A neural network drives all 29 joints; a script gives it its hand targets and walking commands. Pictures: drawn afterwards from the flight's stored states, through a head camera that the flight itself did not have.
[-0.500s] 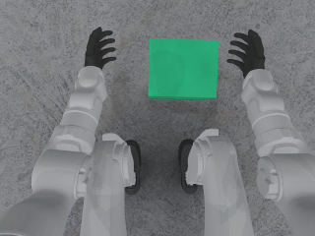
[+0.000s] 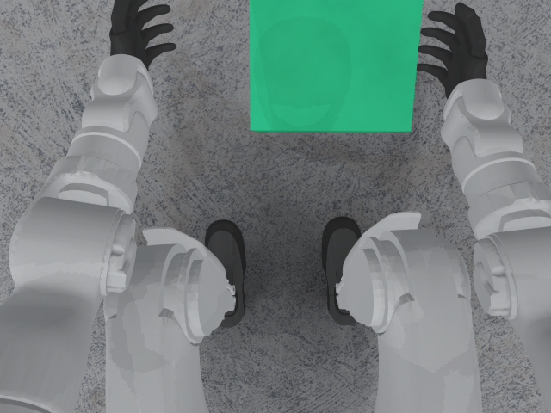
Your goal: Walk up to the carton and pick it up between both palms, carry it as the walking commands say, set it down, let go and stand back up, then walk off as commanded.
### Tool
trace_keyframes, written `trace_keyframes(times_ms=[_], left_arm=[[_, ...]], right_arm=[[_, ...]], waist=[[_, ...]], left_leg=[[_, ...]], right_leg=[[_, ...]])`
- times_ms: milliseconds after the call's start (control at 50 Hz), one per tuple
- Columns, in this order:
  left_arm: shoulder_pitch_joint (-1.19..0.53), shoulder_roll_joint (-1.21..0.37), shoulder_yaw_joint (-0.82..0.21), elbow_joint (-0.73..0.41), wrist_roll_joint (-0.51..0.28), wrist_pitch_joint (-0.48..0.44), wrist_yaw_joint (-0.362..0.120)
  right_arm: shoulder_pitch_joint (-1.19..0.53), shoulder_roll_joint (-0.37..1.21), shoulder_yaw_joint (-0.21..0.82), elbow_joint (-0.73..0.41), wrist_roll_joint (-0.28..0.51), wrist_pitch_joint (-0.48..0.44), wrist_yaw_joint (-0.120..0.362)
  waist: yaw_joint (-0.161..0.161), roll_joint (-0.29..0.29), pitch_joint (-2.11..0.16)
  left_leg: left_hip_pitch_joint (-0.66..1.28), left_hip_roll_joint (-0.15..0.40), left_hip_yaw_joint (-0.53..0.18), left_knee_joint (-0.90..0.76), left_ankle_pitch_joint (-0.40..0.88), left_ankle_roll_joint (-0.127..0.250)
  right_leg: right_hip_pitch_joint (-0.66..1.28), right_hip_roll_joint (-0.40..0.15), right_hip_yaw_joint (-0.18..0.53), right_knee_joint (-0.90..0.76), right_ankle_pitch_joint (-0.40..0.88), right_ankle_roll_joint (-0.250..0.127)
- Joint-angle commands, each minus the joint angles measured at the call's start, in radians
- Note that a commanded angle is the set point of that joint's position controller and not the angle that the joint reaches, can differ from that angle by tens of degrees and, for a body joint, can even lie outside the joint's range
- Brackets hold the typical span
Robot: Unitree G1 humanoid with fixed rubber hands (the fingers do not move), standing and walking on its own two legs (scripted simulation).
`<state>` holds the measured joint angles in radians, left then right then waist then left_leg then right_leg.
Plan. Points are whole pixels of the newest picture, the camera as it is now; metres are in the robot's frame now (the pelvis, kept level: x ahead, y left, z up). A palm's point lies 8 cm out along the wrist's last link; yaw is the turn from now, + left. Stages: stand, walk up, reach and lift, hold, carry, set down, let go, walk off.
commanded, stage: reach and lift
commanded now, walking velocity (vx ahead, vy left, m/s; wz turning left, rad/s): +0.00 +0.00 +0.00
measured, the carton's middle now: (322, 75) +0.49 -0.07 -0.27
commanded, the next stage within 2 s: none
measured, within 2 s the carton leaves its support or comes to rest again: leaves its support in 1.42 s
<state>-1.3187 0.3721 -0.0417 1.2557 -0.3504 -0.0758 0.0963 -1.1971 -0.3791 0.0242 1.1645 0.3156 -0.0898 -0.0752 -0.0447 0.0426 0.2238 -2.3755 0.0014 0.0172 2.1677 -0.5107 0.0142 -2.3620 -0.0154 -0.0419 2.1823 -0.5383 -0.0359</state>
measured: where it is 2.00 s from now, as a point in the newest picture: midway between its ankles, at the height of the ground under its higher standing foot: (282, 288)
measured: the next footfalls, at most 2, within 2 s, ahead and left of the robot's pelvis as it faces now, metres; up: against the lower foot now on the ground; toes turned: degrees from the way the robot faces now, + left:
none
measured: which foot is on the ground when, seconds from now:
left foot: down 0.00-1.00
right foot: down 0.00-1.00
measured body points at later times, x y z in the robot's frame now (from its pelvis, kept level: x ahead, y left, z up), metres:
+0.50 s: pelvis +0.00 +0.00 +0.01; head +0.36 -0.02 +0.28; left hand +0.52 +0.13 -0.19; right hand +0.48 -0.21 -0.20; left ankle +0.12 +0.11 -0.33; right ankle +0.11 -0.11 -0.33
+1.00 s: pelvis +0.00 +0.00 +0.01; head +0.36 -0.01 +0.28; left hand +0.52 +0.08 -0.19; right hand +0.48 -0.20 -0.20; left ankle +0.12 +0.12 -0.33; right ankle +0.11 -0.11 -0.33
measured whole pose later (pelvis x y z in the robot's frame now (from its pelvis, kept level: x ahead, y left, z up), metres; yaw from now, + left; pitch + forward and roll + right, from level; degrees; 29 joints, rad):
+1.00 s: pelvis +0.00 +0.00 +0.01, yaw -3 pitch +42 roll +0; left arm -1.41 0.17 0.04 1.36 -0.20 -0.16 0.18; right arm -1.29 -0.27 0.04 1.29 0.32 -0.13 -0.17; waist -0.02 -0.01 0.21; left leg -2.33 -0.04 -0.03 2.15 -0.55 -0.03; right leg -2.34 0.04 -0.04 2.14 -0.53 -0.02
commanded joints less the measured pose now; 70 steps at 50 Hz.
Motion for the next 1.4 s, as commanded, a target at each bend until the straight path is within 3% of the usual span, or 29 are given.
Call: trace_keyframes(times_ms=[0,20,160,200,260,340,380,420,440,500,520,580,640,680,760,800,820,880,940,1000,1020,1040,1080,1180,1200,1300,1320,1360,1380], left_arm=[[-0.026,-0.058,-0.012,-0.073,-0.011,-0.026,-0.001],[-0.018,-0.092,-0.018,-0.095,-0.013,-0.025,-0.001],[0.01,-0.095,-0.009,-0.074,0.005,-0.021,0.003],[-0.028,-0.112,-0.018,-0.09,0.005,-0.028,0.005],[0.0,-0.115,0.007,-0.05,0.018,-0.028,0.005],[-0.024,-0.125,0.007,-0.042,0.05,-0.035,0.017],[-0.049,-0.166,-0.008,-0.047,0.042,-0.039,0.014],[-0.07,-0.122,0.017,-0.051,0.046,-0.048,0.03],[-0.048,-0.161,-0.006,-0.015,0.045,-0.045,0.032],[-0.085,-0.155,0.005,-0.01,0.074,-0.058,0.036],[-0.064,-0.153,0.014,0.005,0.084,-0.057,0.045],[-0.081,-0.171,0.009,-0.02,0.083,-0.068,0.049],[-0.081,-0.202,0.007,0.032,0.099,-0.066,0.047],[-0.106,-0.249,-0.015,-0.005,0.088,-0.077,0.045],[-0.106,-0.196,0.054,0.017,0.153,-0.08,0.064],[-0.077,-0.241,0.044,0.045,0.165,-0.077,0.066],[-0.075,-0.297,0.034,0.058,0.17,-0.076,0.054],[-0.165,-0.468,-0.005,0.047,0.151,-0.078,0.016],[-0.203,-0.605,0.005,0.054,0.199,-0.067,-0.018],[-0.259,-0.733,0.037,0.002,0.232,-0.051,-0.049],[-0.281,-0.728,0.047,-0.017,0.252,-0.048,-0.053],[-0.27,-0.77,0.04,0.005,0.25,-0.031,-0.062],[-0.285,-0.835,0.044,-0.032,0.251,-0.024,-0.074],[-0.269,-0.917,0.062,-0.019,0.272,0.002,-0.098],[-0.275,-0.901,0.067,-0.018,0.298,0.004,-0.096],[-0.309,-0.988,0.029,-0.087,0.255,0.017,-0.105],[-0.313,-1.017,0.002,-0.1,0.233,0.013,-0.111],[-0.299,-1.026,-0.006,-0.092,0.241,0.026,-0.114],[-0.337,-1.043,-0.006,-0.141,0.237,0.026,-0.118]], right_arm=[[-0.16,0.039,0.018,-0.073,0.033,-0.016,0.006],[-0.185,0.016,0.007,-0.157,0.053,-0.027,0.007],[-0.084,0.046,-0.015,-0.032,0.011,-0.011,0.002],[-0.125,0.067,0.009,-0.068,0.027,-0.017,0.006],[-0.147,0.06,-0.01,-0.091,-0.019,-0.018,0.0],[-0.154,0.092,-0.018,-0.044,-0.035,-0.018,0.0],[-0.148,0.108,-0.013,-0.037,-0.028,-0.024,0.002],[-0.192,0.089,-0.001,-0.04,-0.022,-0.033,-0.008],[-0.206,0.098,-0.007,-0.061,-0.028,-0.035,-0.011],[-0.218,0.174,0.055,0.005,0.0,-0.029,-0.001],[-0.224,0.155,0.05,-0.014,0.01,-0.033,-0.006],[-0.231,0.173,0.058,-0.028,0.005,-0.048,-0.017],[-0.281,0.208,0.093,-0.025,0.022,-0.046,-0.012],[-0.285,0.236,0.098,-0.049,0.011,-0.058,-0.014],[-0.296,0.256,0.091,-0.011,-0.003,-0.049,-0.018],[-0.285,0.257,0.077,-0.005,-0.021,-0.053,-0.024],[-0.329,0.311,0.103,-0.041,-0.009,-0.056,-0.016],[-0.375,0.503,0.149,-0.022,-0.022,-0.048,0.012],[-0.474,0.654,0.16,-0.04,-0.02,-0.036,0.051],[-0.556,0.689,0.147,-0.073,-0.054,-0.032,0.073],[-0.557,0.732,0.156,-0.046,-0.046,-0.022,0.081],[-0.579,0.727,0.13,-0.09,-0.066,-0.021,0.085],[-0.567,0.763,0.099,-0.072,-0.083,-0.014,0.101],[-0.577,0.823,0.092,-0.094,-0.112,0.003,0.124],[-0.558,0.848,0.058,-0.072,-0.131,0.014,0.136],[-0.593,0.875,0.087,-0.148,-0.134,0.016,0.148],[-0.59,0.898,0.088,-0.177,-0.133,0.015,0.143],[-0.572,0.936,0.077,-0.171,-0.13,0.023,0.148],[-0.568,0.945,0.074,-0.189,-0.139,0.025,0.146]], waist=[[0.001,-0.071,-0.953],[0.004,-0.036,-0.989],[-0.033,-0.034,-0.909],[-0.003,-0.025,-0.933],[-0.009,-0.083,-0.912],[0.002,-0.046,-0.856],[-0.035,-0.046,-0.869],[0.007,-0.089,-0.902],[-0.01,-0.067,-0.878],[0.046,-0.093,-0.87],[0.058,-0.054,-0.89],[0.033,-0.087,-0.913],[0.064,-0.083,-0.874],[0.044,-0.07,-0.905],[0.103,-0.072,-0.866],[0.065,-0.099,-0.877],[0.099,-0.087,-0.859],[0.079,-0.112,-0.877],[0.128,-0.06,-0.847],[0.094,-0.055,-0.858],[0.148,-0.049,-0.853],[0.103,-0.031,-0.832],[0.075,-0.014,-0.835],[0.055,-0.042,-0.854],[0.071,-0.002,-0.799],[0.032,-0.041,-0.89],[0.0,-0.046,-0.919],[0.013,-0.01,-0.92],[-0.009,-0.015,-0.957]], left_leg=[[0.495,-0.017,-0.062,-0.102,0.215,-0.008],[0.534,-0.021,-0.061,-0.095,0.283,-0.012],[0.519,-0.023,-0.062,-0.111,0.239,-0.019],[0.541,-0.031,-0.055,-0.115,0.25,-0.022],[0.482,-0.026,-0.076,-0.118,0.255,-0.013],[0.46,-0.038,-0.08,-0.144,0.215,-0.015],[0.495,-0.043,-0.08,-0.148,0.216,-0.016],[0.501,-0.041,-0.08,-0.143,0.221,-0.013],[0.513,-0.045,-0.079,-0.157,0.212,-0.011],[0.478,-0.049,-0.071,-0.149,0.172,0.001],[0.501,-0.048,-0.062,-0.146,0.197,-0.004],[0.519,-0.052,-0.075,-0.151,0.221,0.0],[0.494,-0.058,-0.061,-0.157,0.189,0.005],[0.505,-0.063,-0.061,-0.144,0.221,0.002],[0.491,-0.067,-0.049,-0.149,0.188,0.007],[0.495,-0.07,-0.055,-0.156,0.194,0.007],[0.486,-0.075,-0.044,-0.155,0.203,0.007],[0.458,-0.088,-0.051,-0.15,0.218,0.01],[0.443,-0.103,-0.039,-0.144,0.212,0.011],[0.441,-0.122,-0.028,-0.118,0.223,0.003],[0.423,-0.123,-0.009,-0.117,0.213,0.002],[0.439,-0.123,-0.027,-0.119,0.212,0.006],[0.484,-0.131,-0.032,-0.131,0.207,0.009],[0.483,-0.143,-0.024,-0.108,0.222,0.004],[0.467,-0.146,-0.029,-0.128,0.226,0.008],[0.523,-0.151,-0.04,-0.105,0.272,-0.003],[0.531,-0.155,-0.038,-0.102,0.274,-0.003],[0.545,-0.154,-0.039,-0.11,0.274,0.001],[0.547,-0.164,-0.021,-0.105,0.268,-0.005]], right_leg=[[0.551,0.01,0.105,-0.187,0.269,0.05],[0.54,0.022,0.099,-0.161,0.327,0.048],[0.48,0.02,0.084,-0.193,0.278,0.05],[0.515,0.026,0.086,-0.191,0.29,0.049],[0.499,0.029,0.091,-0.197,0.296,0.053],[0.438,0.037,0.085,-0.2,0.256,0.049],[0.452,0.041,0.082,-0.201,0.254,0.048],[0.466,0.034,0.087,-0.2,0.247,0.05],[0.45,0.041,0.085,-0.207,0.231,0.048],[0.463,0.048,0.091,-0.215,0.196,0.051],[0.479,0.052,0.103,-0.206,0.22,0.048],[0.489,0.064,0.089,-0.209,0.253,0.054],[0.482,0.073,0.102,-0.22,0.217,0.054],[0.493,0.077,0.104,-0.215,0.252,0.046],[0.479,0.089,0.11,-0.227,0.221,0.055],[0.489,0.096,0.1,-0.225,0.231,0.061],[0.499,0.103,0.106,-0.233,0.23,0.059],[0.528,0.12,0.101,-0.224,0.273,0.056],[0.5,0.136,0.116,-0.209,0.262,0.047],[0.487,0.154,0.094,-0.193,0.271,0.053],[0.504,0.149,0.111,-0.195,0.274,0.05],[0.458,0.155,0.1,-0.191,0.252,0.046],[0.41,0.158,0.076,-0.172,0.227,0.033],[0.426,0.158,0.059,-0.16,0.249,0.04],[0.371,0.16,0.062,-0.149,0.252,0.032],[0.422,0.148,0.048,-0.14,0.285,0.03],[0.454,0.154,0.044,-0.143,0.298,0.032],[0.437,0.155,0.038,-0.136,0.296,0.031],[0.476,0.162,0.042,-0.156,0.302,0.031]])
